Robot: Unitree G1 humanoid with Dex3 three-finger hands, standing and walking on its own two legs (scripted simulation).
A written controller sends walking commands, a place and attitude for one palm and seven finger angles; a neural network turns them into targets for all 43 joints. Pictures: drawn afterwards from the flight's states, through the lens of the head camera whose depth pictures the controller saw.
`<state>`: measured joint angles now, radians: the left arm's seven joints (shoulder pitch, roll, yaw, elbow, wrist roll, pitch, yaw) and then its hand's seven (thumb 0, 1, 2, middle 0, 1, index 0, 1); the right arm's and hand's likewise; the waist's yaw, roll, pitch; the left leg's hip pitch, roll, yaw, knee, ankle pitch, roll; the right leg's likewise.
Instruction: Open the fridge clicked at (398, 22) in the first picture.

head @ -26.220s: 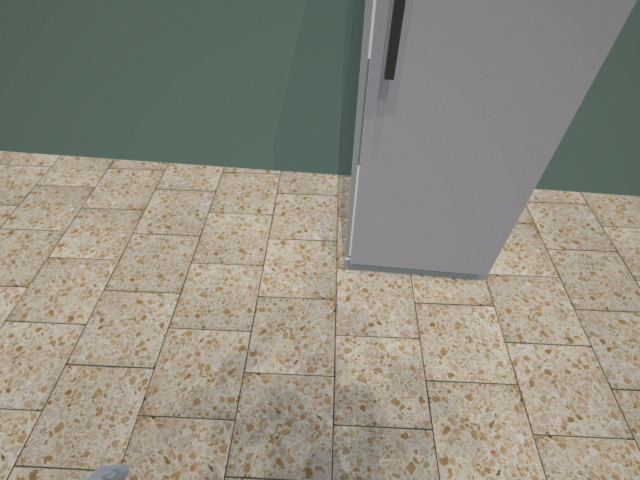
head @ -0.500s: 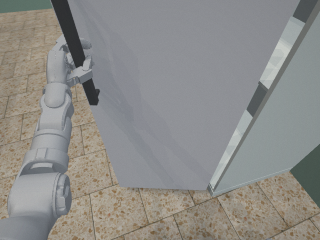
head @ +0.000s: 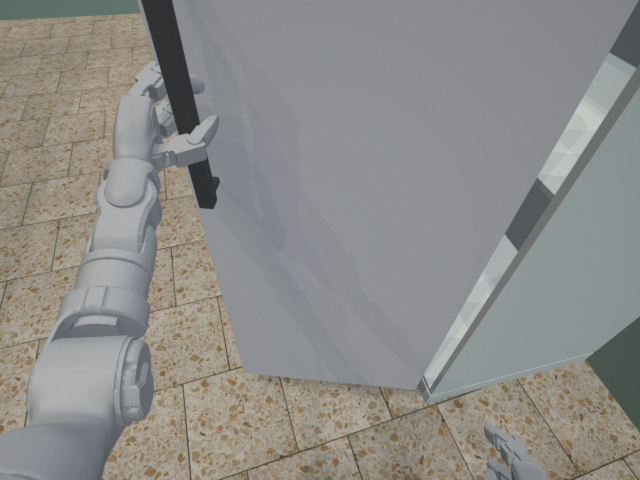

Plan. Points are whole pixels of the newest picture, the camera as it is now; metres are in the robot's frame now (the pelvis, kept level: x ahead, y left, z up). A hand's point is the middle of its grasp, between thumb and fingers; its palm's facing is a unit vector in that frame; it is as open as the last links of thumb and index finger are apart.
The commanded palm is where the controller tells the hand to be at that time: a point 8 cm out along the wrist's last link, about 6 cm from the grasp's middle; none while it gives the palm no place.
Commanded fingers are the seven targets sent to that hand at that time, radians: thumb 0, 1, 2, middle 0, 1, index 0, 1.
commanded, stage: loosen the grip on the handle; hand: left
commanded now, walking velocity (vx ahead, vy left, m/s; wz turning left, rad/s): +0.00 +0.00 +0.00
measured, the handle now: (189, 102) +0.50 +0.17 +0.23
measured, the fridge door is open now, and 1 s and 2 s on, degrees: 70 70 70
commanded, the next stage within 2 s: slip the hand off the handle in 0.42 s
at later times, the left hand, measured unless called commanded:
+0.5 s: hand (192, 145) +0.46 +0.17 +0.20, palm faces +0.12 -0.98 -0.15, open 14.4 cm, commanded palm +0.43 +0.22 +0.20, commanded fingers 0.00 -0.55 0.20 -0.25 -1.15 -0.25 -1.15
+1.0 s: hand (139, 146) +0.45 +0.23 +0.20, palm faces +0.15 -0.98 -0.16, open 14.7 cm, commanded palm +0.42 +0.28 +0.20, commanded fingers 0.00 -0.55 0.20 -0.25 -1.15 -0.25 -1.15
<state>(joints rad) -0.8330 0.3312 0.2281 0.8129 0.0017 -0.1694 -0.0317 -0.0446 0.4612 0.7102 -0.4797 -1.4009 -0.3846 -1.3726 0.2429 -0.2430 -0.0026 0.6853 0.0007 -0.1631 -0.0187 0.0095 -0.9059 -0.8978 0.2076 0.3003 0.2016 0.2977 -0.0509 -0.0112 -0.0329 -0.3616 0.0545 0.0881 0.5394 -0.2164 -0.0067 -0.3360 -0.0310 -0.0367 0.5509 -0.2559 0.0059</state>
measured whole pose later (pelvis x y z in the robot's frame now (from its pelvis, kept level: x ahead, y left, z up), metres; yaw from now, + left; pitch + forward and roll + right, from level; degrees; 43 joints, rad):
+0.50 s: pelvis +0.01 +0.00 +0.00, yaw -1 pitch +5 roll +0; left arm -0.69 0.35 0.25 0.69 -0.05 -0.30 -0.04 -0.01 -0.54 0.21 -0.41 -1.25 -0.28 -1.19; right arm 0.35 -0.25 0.00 0.72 0.02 -0.11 -0.04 0.01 -0.91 -0.90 0.21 0.30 0.20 0.30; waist -0.06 0.01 -0.03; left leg -0.39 0.07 0.10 0.56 -0.24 -0.01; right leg -0.37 -0.02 -0.03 0.56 -0.27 0.00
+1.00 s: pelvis +0.04 +0.01 +0.00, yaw +0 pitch +6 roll -1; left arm -0.63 0.41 0.31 0.64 -0.10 -0.29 -0.17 -0.01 -0.56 0.20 -0.26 -1.15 -0.26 -1.15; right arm 0.31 -0.26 0.00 0.68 0.03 -0.07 -0.05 0.01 -0.91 -0.90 0.21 0.30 0.20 0.30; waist -0.02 0.02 -0.07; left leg -0.41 0.05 0.08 0.61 -0.30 0.00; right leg -0.36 -0.03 -0.04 0.57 -0.32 0.02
